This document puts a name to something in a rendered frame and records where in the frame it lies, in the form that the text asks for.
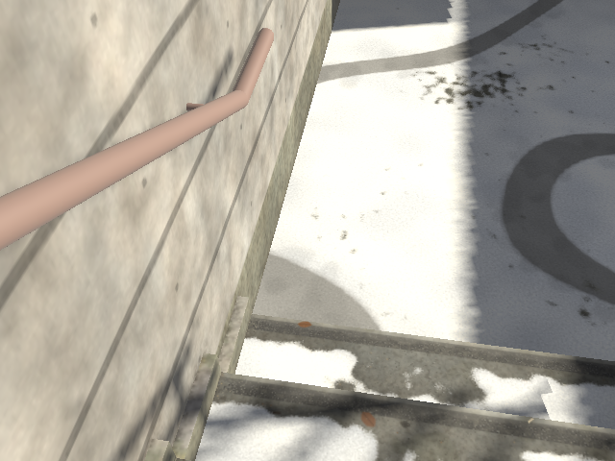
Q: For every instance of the stairs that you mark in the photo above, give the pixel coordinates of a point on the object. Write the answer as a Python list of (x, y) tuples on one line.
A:
[(307, 391)]

